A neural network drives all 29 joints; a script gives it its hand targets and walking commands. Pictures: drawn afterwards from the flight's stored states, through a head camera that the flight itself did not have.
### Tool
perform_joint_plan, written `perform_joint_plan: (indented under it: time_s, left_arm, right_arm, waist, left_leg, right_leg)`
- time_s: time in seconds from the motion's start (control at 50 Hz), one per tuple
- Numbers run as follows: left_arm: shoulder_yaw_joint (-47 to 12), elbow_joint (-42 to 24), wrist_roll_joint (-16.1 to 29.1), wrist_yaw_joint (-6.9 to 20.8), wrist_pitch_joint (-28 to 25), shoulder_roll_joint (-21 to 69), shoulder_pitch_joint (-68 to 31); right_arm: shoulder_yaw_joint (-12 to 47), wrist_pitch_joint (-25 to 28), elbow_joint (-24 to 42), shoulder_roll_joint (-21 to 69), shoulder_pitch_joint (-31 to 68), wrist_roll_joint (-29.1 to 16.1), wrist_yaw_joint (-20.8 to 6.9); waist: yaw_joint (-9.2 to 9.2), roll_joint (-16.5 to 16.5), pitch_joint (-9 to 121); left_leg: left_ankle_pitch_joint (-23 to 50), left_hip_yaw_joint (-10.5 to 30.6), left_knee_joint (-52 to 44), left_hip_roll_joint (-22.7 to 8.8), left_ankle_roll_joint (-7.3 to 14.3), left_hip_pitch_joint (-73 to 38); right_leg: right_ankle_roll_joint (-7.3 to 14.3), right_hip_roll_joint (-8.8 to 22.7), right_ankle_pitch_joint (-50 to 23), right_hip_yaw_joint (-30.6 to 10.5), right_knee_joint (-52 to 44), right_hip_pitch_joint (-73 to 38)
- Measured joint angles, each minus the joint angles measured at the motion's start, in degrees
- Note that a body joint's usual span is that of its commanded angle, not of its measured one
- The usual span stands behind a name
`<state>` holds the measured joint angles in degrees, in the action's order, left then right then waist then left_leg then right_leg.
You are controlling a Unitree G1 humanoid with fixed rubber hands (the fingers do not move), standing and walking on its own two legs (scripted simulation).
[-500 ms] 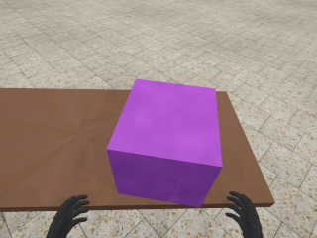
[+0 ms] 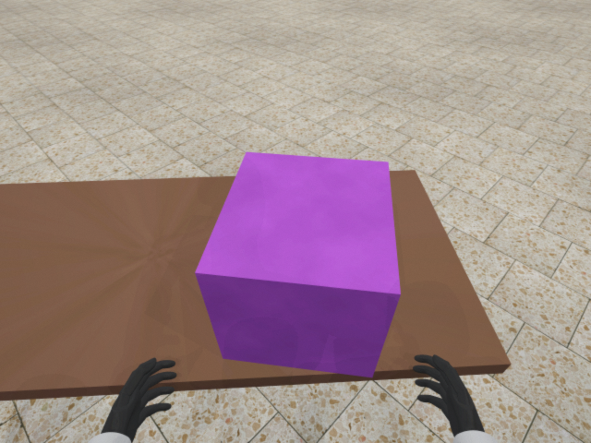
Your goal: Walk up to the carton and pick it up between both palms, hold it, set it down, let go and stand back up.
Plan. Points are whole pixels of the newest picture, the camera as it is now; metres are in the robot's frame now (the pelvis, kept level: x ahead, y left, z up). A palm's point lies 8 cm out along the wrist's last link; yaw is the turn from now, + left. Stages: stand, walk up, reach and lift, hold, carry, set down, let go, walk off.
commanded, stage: set down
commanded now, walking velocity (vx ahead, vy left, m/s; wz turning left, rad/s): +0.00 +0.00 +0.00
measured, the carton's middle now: (306, 259) +0.41 +0.00 +0.02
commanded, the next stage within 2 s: let go in 0.34 s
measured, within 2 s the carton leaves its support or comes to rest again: neither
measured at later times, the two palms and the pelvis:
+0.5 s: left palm (126, 420) +0.18 +0.23 -0.02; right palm out of the picture +0.14 -0.23 -0.07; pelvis -0.02 +0.01 +0.00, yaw -2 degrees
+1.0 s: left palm (120, 429) +0.17 +0.24 -0.03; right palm out of the picture +0.12 -0.20 -0.10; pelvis -0.03 +0.03 -0.01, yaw +0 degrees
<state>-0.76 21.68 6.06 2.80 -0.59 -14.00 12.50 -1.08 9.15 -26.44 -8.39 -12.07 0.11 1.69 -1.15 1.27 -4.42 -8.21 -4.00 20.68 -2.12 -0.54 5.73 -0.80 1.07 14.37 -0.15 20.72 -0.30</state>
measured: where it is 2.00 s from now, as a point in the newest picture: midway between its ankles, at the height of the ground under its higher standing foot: outside the picture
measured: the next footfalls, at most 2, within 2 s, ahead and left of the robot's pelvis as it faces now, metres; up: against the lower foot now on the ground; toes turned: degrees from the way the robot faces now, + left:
none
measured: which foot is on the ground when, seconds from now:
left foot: down 0.00-1.00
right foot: down 0.00-1.00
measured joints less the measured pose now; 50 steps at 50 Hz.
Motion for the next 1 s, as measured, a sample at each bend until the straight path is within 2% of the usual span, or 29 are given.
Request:
perform_joint_plan:
  time_s: [0.2,0.32,0.5,0.72,0.9,0.96,1.0]
  left_arm:
    - [1.88,2.05,-3.9,-0.32,7.38,1.79,-5.72]
    - [1.53,0.65,-4.33,-0.97,10.56,2.76,-6.65]
    - [0.25,-2.4,-2.2,-2.57,11.2,2.61,-4.47]
    - [-0.88,-5.53,-3.54,-2.94,11.8,3.78,-3.99]
    - [-1.55,-7.88,-4.16,-3.58,12.27,5.3,-3.27]
    - [-2.3,-6.07,-6.53,-1.96,4.33,2.51,-1.33]
    - [-1.84,-4.85,-7.2,-0.98,-0.76,1.26,-1.7]
  right_arm:
    - [-0.67,-5.99,-4.88,-0.57,4.75,2.82,-0.51]
    - [-2.5,-9.39,-8.89,-2.66,2.9,3.43,-1.66]
    - [-3.36,-7.79,-6.23,-4.13,-0.74,3.29,-4.06]
    - [-2.07,-7.81,-7.06,-4.7,1.35,2.0,-5.18]
    - [-1.94,-7.65,-7.57,-4.89,0.78,2.17,-6.03]
    - [-0.95,-8.92,-10.23,-3.36,1.68,3.23,-4.92]
    - [-0.12,-10.17,-12.43,-2.16,2.12,3.26,-4.44]
  waist:
    - [-0.55,-0.78,-0.26]
    - [-1.0,-0.17,-0.69]
    - [-1.29,-0.01,0.0]
    - [-2.25,-0.85,-0.74]
    - [-2.06,-0.3,-2.0]
    - [-0.07,-1.43,0.81]
    - [-0.07,-2.73,1.1]
  left_leg:
    - [0.99,-0.07,-0.72,0.5,0.14,-1.36]
    - [1.28,-0.46,0.0,0.58,0.39,-1.0]
    - [0.3,-1.94,1.28,0.62,0.94,0.51]
    - [-0.45,-2.15,2.67,1.22,1.37,1.35]
    - [-1.02,-2.77,3.63,1.84,2.19,1.75]
    - [-0.82,-2.02,5.17,2.31,2.85,6.87]
    - [-0.35,-1.48,5.99,2.79,3.13,9.83]
  right_leg:
    - [0.27,0.42,0.19,-0.16,2.37,0.11]
    - [0.3,0.51,0.24,-0.62,2.95,0.52]
    - [0.18,0.65,0.56,-2.21,3.99,2.53]
    - [0.33,1.29,0.88,-2.41,4.33,2.85]
    - [0.5,1.95,1.0,-2.99,4.58,3.07]
    - [-0.29,2.09,6.0,-2.44,10.64,9.36]
    - [-0.46,1.31,6.54,-2.26,15.69,13.11]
